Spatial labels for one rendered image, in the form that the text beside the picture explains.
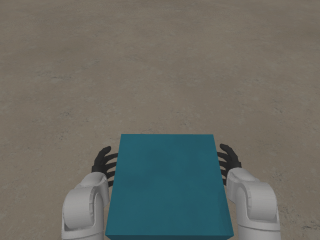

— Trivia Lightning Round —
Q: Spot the carton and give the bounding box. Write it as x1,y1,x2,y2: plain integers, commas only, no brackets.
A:
105,134,234,240

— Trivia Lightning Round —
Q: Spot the robot right forearm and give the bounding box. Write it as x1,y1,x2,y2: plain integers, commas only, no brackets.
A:
226,167,281,240

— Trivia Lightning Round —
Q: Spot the robot left forearm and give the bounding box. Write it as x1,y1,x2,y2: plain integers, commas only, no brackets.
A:
61,172,110,240

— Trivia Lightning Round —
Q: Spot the left robot hand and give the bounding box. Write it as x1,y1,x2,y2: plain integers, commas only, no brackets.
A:
91,146,118,188

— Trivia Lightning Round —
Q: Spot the right robot hand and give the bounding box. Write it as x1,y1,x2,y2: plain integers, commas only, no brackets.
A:
217,143,242,186

